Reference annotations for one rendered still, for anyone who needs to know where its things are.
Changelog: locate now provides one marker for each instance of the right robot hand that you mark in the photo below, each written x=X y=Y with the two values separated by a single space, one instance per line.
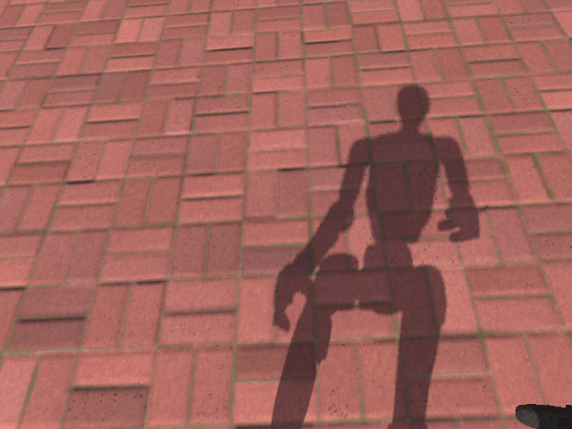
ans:
x=545 y=417

